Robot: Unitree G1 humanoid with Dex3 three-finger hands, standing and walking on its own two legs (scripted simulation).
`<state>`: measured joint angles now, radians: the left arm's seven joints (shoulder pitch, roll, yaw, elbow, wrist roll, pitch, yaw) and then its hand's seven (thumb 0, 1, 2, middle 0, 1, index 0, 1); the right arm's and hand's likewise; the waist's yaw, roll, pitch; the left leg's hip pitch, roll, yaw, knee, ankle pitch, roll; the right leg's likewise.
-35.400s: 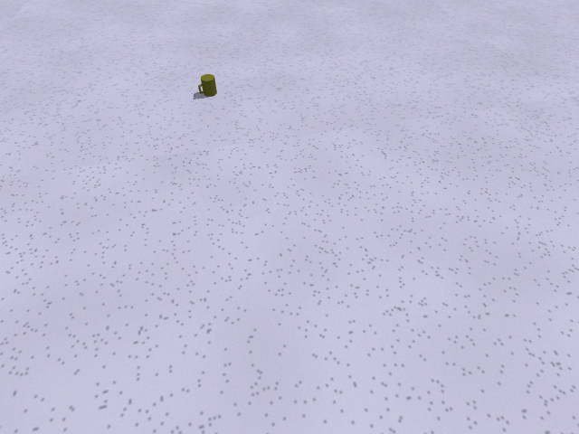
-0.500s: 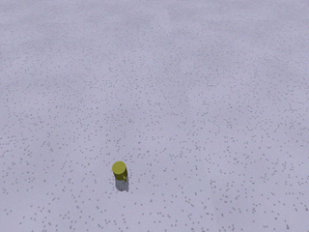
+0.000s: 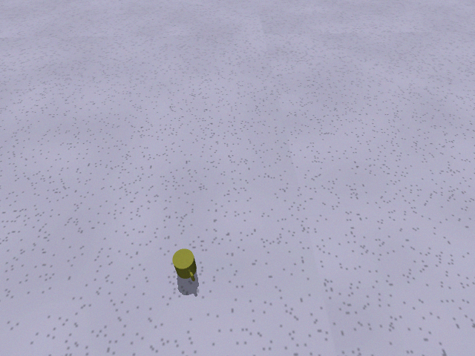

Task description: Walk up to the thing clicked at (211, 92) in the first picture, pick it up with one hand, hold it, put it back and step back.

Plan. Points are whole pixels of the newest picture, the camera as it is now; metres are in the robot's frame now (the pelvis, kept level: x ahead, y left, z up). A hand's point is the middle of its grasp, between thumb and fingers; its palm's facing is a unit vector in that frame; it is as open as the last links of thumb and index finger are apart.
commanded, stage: stand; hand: left
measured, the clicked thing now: (186, 267) +0.55 +0.22 -0.73
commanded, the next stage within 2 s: walk up in 0.02 s
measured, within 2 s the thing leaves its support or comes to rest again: neither
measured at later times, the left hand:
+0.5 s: hand out of the picture +0.06 +0.30 -0.18, palm faces -0.04 -0.93 -0.38, open 7.4 cm
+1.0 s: hand out of the picture -0.09 +0.28 -0.15, palm faces -0.02 -0.91 -0.41, open 7.4 cm
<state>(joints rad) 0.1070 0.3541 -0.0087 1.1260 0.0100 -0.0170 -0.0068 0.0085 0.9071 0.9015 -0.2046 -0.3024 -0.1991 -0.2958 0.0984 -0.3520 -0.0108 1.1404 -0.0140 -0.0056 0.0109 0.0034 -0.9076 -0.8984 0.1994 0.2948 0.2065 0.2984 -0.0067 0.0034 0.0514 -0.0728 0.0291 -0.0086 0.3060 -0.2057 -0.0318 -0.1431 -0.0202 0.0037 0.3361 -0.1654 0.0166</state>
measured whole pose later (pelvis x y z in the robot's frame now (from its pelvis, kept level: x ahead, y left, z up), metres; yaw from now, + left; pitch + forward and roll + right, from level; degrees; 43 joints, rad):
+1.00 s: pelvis -0.22 +0.02 -0.02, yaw +0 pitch -1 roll +1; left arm 0.12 0.36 0.06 0.75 0.04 0.05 0.01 0.01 0.90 0.90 -0.21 -0.30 -0.20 -0.30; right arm 0.15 -0.41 -0.04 0.86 -0.01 0.03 -0.04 0.00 -0.91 -0.90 0.20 0.29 0.21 0.30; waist 0.01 0.01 0.17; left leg -0.32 -0.06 -0.05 0.84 -0.51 -0.02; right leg -0.35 -0.02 0.01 0.66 -0.29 -0.02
